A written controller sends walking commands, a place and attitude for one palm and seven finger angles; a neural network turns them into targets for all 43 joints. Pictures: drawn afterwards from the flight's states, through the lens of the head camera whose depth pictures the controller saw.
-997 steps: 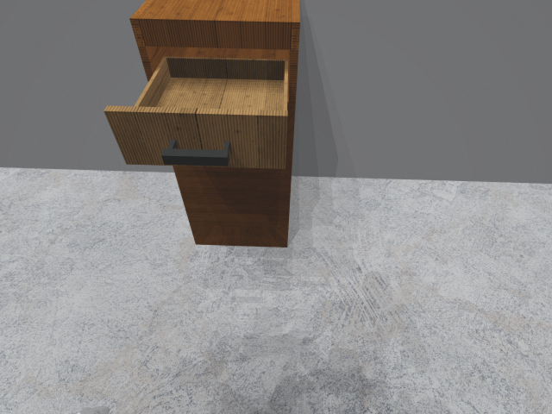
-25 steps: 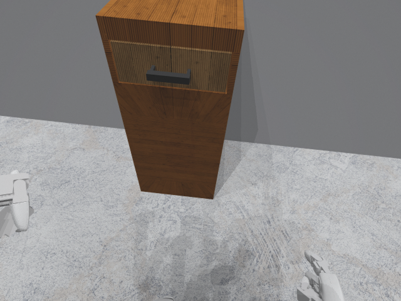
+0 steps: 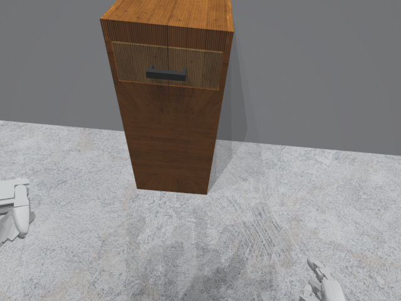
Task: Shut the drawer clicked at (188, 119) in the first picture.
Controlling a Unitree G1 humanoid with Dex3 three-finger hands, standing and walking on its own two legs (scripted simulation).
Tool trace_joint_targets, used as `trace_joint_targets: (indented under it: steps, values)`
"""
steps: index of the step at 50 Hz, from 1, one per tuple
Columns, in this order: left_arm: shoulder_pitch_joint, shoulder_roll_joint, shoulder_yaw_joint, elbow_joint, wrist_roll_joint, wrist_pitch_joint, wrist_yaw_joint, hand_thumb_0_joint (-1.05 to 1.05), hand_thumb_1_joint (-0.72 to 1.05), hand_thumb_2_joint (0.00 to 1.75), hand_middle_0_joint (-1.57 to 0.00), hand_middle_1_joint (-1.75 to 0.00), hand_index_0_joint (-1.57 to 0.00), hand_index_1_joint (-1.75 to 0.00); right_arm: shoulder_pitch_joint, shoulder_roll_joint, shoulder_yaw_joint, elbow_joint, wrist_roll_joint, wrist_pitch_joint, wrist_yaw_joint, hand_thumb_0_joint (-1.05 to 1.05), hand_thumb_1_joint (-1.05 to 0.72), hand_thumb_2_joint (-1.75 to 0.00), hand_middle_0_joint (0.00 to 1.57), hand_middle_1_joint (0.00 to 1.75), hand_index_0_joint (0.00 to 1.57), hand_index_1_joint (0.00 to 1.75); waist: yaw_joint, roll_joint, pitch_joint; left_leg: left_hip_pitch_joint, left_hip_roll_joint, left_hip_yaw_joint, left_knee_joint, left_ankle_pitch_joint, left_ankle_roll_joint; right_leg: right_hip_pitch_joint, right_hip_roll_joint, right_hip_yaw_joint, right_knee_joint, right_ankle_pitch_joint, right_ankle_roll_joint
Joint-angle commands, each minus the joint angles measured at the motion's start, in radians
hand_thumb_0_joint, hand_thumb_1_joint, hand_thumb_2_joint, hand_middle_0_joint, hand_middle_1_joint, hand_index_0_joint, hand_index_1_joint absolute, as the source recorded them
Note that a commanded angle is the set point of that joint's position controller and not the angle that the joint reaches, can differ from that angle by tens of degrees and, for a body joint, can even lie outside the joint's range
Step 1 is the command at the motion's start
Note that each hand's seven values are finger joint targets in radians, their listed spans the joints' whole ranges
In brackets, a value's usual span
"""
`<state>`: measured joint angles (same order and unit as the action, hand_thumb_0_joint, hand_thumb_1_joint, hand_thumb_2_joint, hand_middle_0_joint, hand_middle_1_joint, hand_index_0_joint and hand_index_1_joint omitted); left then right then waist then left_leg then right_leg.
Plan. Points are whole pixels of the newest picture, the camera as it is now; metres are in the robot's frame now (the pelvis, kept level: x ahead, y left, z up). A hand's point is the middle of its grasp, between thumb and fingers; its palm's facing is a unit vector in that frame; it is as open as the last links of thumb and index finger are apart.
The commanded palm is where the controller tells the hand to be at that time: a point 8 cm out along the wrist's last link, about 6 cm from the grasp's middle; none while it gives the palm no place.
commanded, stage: stop stepping back and stand still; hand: left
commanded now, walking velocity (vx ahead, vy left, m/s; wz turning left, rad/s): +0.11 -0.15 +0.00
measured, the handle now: (167, 71) +0.81 +0.16 +0.04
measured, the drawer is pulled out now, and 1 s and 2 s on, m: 0.00 0.00 0.00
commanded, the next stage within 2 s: let the arm hang, fingers relaxed in 1.04 s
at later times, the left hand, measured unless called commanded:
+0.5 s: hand (19, 249) +0.15 +0.23 +0.18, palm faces +0.31 -0.86 -0.40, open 3.3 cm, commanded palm +0.09 +0.28 +0.18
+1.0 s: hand (43, 238) +0.17 +0.22 +0.17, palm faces +0.31 -0.83 -0.46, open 3.3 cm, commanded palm +0.11 +0.27 +0.18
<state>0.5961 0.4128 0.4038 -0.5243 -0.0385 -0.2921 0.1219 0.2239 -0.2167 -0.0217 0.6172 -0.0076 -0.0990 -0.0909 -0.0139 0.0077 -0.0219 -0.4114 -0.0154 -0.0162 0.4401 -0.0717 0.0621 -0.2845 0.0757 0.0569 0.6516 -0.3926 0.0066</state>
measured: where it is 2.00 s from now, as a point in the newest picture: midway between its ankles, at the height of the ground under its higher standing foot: outside the picture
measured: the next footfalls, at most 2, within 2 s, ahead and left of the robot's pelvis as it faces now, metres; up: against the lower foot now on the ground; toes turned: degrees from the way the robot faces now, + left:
right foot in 0.14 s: -0.02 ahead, -0.11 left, +0.00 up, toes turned -3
left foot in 0.30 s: +0.03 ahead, +0.11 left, +0.00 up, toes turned -2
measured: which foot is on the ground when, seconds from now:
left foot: down 0.00-0.16, up 0.18-0.28, down 0.30-1.00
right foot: up 0.00-0.12, down 0.14-0.32, up 0.34-0.56, down 0.58-1.00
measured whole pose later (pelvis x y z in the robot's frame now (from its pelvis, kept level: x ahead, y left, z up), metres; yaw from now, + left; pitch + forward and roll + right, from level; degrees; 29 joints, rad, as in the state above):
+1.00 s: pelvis -0.04 -0.01 +0.00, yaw -4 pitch +0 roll -1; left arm 0.62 0.38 0.36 -0.54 -0.03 -0.23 0.13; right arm 0.19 -0.19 0.01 0.61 0.00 -0.13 -0.07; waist -0.01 0.00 -0.01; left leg -0.28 0.02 0.02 0.52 -0.24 0.00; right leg -0.20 0.02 -0.08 0.48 -0.28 -0.04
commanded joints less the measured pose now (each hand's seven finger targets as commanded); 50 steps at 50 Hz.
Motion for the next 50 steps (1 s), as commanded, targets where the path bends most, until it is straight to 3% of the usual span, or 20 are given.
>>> trace_joint_targets:
  steps: [1,5,7,10,12,14,16,18,20,22,24,26,27,29,30,31,35,39,45,50]
  values:
    - [0.025,0.137,0.072,-0.317,0.0,-0.024,0.027,0.0,0.9,0.9,-1.4,-1.6,-1.4,-1.6,-0.101,-0.109,-0.026,-0.187,-0.006,-0.101,0.004,0.0,-0.9,-0.9,0.2,0.3,0.2,0.3,0.033,0.143,-0.146,0.134,0.224,-0.251,-0.373,-0.538,-0.013,0.051,0.015,-0.067,0.027,-0.117,-0.021]
    - [0.055,0.136,0.05,-0.339,0.001,0.033,0.03,0.0,0.9,0.9,-1.4,-1.6,-1.4,-1.6,-0.093,-0.107,-0.018,-0.173,-0.018,-0.089,0.009,0.0,-0.9,-0.9,0.2,0.3,0.2,0.3,0.011,0.187,-0.119,0.191,0.092,-0.032,-0.235,-0.395,-0.127,0.104,-0.007,-0.103,-0.301,-0.072,-0.045]
    - [0.028,0.176,0.093,-0.325,-0.004,0.039,0.035,0.0,0.9,0.9,-1.4,-1.6,-1.4,-1.6,-0.08,-0.106,-0.025,-0.142,-0.029,-0.064,0.009,0.0,-0.9,-0.9,0.2,0.3,0.2,0.3,0.0,0.01,-0.114,0.364,0.02,0.049,0.148,-0.223,-0.096,-0.18,-0.183,0.053,-0.467,-0.141,-0.12]
    - [-0.063,0.132,0.077,-0.215,-0.019,0.08,0.035,0.0,0.9,0.9,-1.4,-1.6,-1.4,-1.6,-0.087,-0.096,-0.026,-0.121,-0.014,-0.038,-0.004,0.0,-0.9,-0.9,0.2,0.3,0.2,0.3,-0.004,-0.252,-0.001,0.246,0.021,-0.04,0.5,-0.24,-0.088,-0.403,-0.331,0.199,-0.515,-0.446,-0.196]
    - [-0.163,0.109,0.036,-0.183,-0.007,0.079,0.041,0.0,0.9,0.9,-1.4,-1.6,-1.4,-1.6,-0.105,-0.102,-0.011,-0.116,-0.002,-0.037,-0.01,0.0,-0.9,-0.9,0.2,0.3,0.2,0.3,-0.024,-0.17,0.102,0.191,0.074,-0.043,0.415,-0.288,-0.057,-0.399,-0.33,0.129,-0.431,-0.367,-0.162]
    - [-0.226,0.117,0.026,-0.181,0.007,0.08,0.044,0.0,0.9,0.9,-1.4,-1.6,-1.4,-1.6,-0.114,-0.116,0.006,-0.111,-0.004,-0.05,-0.023,0.0,-0.9,-0.9,0.2,0.3,0.2,0.3,-0.029,0.059,0.145,0.17,0.088,-0.052,0.067,-0.388,-0.031,-0.32,-0.219,0.024,-0.205,-0.324,-0.102]
    - [-0.261,0.097,0.003,-0.284,0.019,0.05,0.049,0.0,0.9,0.9,-1.4,-1.6,-1.4,-1.6,-0.084,-0.126,0.014,-0.147,0.001,-0.086,-0.017,0.0,-0.9,-0.9,0.2,0.3,0.2,0.3,-0.022,0.411,0.117,0.157,0.292,-0.491,-0.297,-0.594,0.069,-0.294,-0.027,-0.11,0.232,-0.14,-0.014]
    - [-0.193,0.171,0.068,-0.321,0.02,0.037,0.044,0.0,0.9,0.9,-1.4,-1.6,-1.4,-1.6,-0.11,-0.083,0.017,-0.138,-0.015,-0.11,0.002,0.0,-0.9,-0.9,0.2,0.3,0.2,0.3,-0.003,0.259,0.059,0.126,0.328,-0.593,-0.388,-0.714,0.015,-0.277,-0.064,0.003,0.424,-0.103,-0.026]
    - [-0.04,0.14,0.061,-0.319,0.017,0.047,0.044,0.0,0.9,0.9,-1.4,-1.6,-1.4,-1.6,-0.109,-0.078,0.013,-0.14,-0.011,-0.115,0.023,0.0,-0.9,-0.9,0.2,0.3,0.2,0.3,0.016,0.076,0.015,0.109,0.291,-0.41,-0.35,-0.561,0.031,-0.173,-0.083,-0.034,0.336,-0.038,-0.021]
    - [0.048,0.117,0.052,-0.326,0.019,0.051,0.047,0.0,0.9,0.9,-1.4,-1.6,-1.4,-1.6,-0.104,-0.085,0.013,-0.143,-0.011,-0.108,0.032,0.0,-0.9,-0.9,0.2,0.3,0.2,0.3,0.022,0.172,-0.004,0.035,0.229,-0.225,-0.358,-0.519,0.006,-0.008,-0.06,-0.119,0.169,-0.022,-0.018]
    - [0.085,0.12,0.06,-0.286,0.018,0.054,0.051,0.0,0.9,0.9,-1.4,-1.6,-1.4,-1.6,-0.101,-0.094,0.011,-0.156,-0.017,-0.094,0.026,0.0,-0.9,-0.9,0.2,0.3,0.2,0.3,0.017,0.238,0.0,-0.042,0.208,-0.155,-0.364,-0.548,-0.016,0.131,-0.037,-0.174,0.025,-0.066,-0.026]
    - [0.054,0.124,0.067,-0.23,0.022,0.059,0.054,0.0,0.9,0.9,-1.4,-1.6,-1.4,-1.6,-0.096,-0.105,-0.001,-0.155,-0.019,-0.069,0.016,0.0,-0.9,-0.9,0.2,0.3,0.2,0.3,0.015,0.197,0.005,-0.102,0.17,-0.091,-0.255,-0.559,-0.02,0.247,-0.041,-0.172,-0.154,-0.068,-0.04]
    - [0.034,0.136,0.073,-0.221,0.024,0.059,0.053,0.0,0.9,0.9,-1.4,-1.6,-1.4,-1.6,-0.089,-0.1,-0.005,-0.154,-0.019,-0.059,0.012,0.0,-0.9,-0.9,0.2,0.3,0.2,0.3,0.011,0.101,0.001,-0.092,0.129,-0.058,-0.136,-0.484,-0.027,0.255,-0.073,-0.115,-0.264,-0.044,-0.054]
    - [-0.017,0.176,0.111,-0.222,0.0,0.043,0.048,0.0,0.9,0.9,-1.4,-1.6,-1.4,-1.6,-0.071,-0.084,-0.007,-0.146,-0.013,-0.046,0.011,0.0,-0.9,-0.9,0.2,0.3,0.2,0.3,0.0,-0.139,-0.027,-0.06,0.04,0.014,0.266,-0.251,-0.052,0.124,-0.339,0.247,-0.451,-0.051,-0.166]
    - [-0.061,0.227,0.175,-0.226,-0.014,0.018,0.055,0.0,0.9,0.9,-1.4,-1.6,-1.4,-1.6,-0.057,-0.087,-0.004,-0.125,-0.021,-0.052,0.011,0.0,-0.9,-0.9,0.2,0.3,0.2,0.3,-0.005,-0.154,-0.03,-0.032,0.058,0.032,0.333,-0.209,-0.062,0.076,-0.39,0.246,-0.443,0.085,-0.19]
    - [-0.066,0.174,0.133,-0.184,-0.008,0.025,0.052,0.0,0.9,0.9,-1.4,-1.6,-1.4,-1.6,-0.044,-0.078,-0.01,-0.105,-0.001,-0.066,0.012,0.0,-0.9,-0.9,0.2,0.3,0.2,0.3,-0.004,-0.206,-0.085,-0.001,0.046,0.008,0.358,-0.293,-0.06,0.07,-0.378,0.231,-0.411,0.003,-0.183]
    - [-0.03,0.101,0.054,-0.215,-0.003,0.034,0.042,0.0,0.9,0.9,-1.4,-1.6,-1.4,-1.6,-0.091,-0.098,-0.009,-0.104,0.007,-0.077,0.003,0.0,-0.9,-0.9,0.2,0.3,0.2,0.3,-0.008,-0.036,-0.001,0.175,0.066,0.02,0.062,-0.138,-0.036,-0.028,-0.261,0.053,-0.277,0.084,-0.098]
    - [-0.041,0.134,0.069,-0.268,0.015,0.008,0.037,0.0,0.9,0.9,-1.4,-1.6,-1.4,-1.6,-0.115,-0.103,0.0,-0.122,0.0,-0.096,-0.006,0.0,-0.9,-0.9,0.2,0.3,0.2,0.3,0.009,0.154,0.011,0.153,0.176,-0.172,-0.109,-0.009,0.005,0.017,-0.112,-0.07,-0.128,0.155,-0.004]
    - [0.02,0.118,0.086,-0.191,0.002,0.002,0.033,0.0,0.9,0.9,-1.4,-1.6,-1.4,-1.6,-0.093,-0.101,-0.014,-0.136,0.006,-0.084,0.009,0.0,-0.9,-0.9,0.2,0.3,0.2,0.3,0.007,-0.005,-0.049,0.155,0.09,-0.031,0.032,-0.004,-0.035,0.099,-0.183,0.033,-0.283,0.29,-0.038]
    - [0.044,0.105,0.07,-0.192,-0.012,0.018,0.031,0.0,0.9,0.9,-1.4,-1.6,-1.4,-1.6,-0.095,-0.097,-0.012,-0.152,0.011,-0.061,0.013,0.0,-0.9,-0.9,0.2,0.3,0.2,0.3,0.001,-0.003,-0.08,0.203,0.082,-0.009,0.048,0.056,-0.04,0.099,-0.196,0.018,-0.276,0.396,-0.041]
